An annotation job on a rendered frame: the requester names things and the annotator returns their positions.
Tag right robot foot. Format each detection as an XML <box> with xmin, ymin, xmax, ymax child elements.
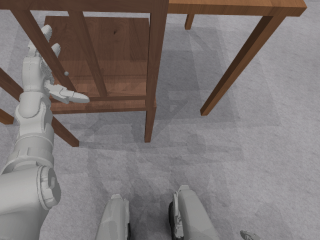
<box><xmin>168</xmin><ymin>201</ymin><xmax>184</xmax><ymax>240</ymax></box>

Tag right robot shin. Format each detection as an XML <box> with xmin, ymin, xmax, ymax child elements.
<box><xmin>173</xmin><ymin>185</ymin><xmax>196</xmax><ymax>238</ymax></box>

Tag right robot hand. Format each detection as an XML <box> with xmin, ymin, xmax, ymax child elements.
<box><xmin>240</xmin><ymin>230</ymin><xmax>262</xmax><ymax>240</ymax></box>

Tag robot left upper arm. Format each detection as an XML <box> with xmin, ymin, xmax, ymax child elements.
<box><xmin>0</xmin><ymin>165</ymin><xmax>61</xmax><ymax>240</ymax></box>

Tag chair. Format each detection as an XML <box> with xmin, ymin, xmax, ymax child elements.
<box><xmin>0</xmin><ymin>0</ymin><xmax>169</xmax><ymax>147</ymax></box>

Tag left robot hand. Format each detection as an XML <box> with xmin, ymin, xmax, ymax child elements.
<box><xmin>21</xmin><ymin>24</ymin><xmax>90</xmax><ymax>104</ymax></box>

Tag table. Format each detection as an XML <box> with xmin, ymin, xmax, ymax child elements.
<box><xmin>0</xmin><ymin>0</ymin><xmax>308</xmax><ymax>125</ymax></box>

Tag robot left forearm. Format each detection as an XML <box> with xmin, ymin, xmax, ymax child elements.
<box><xmin>0</xmin><ymin>91</ymin><xmax>55</xmax><ymax>175</ymax></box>

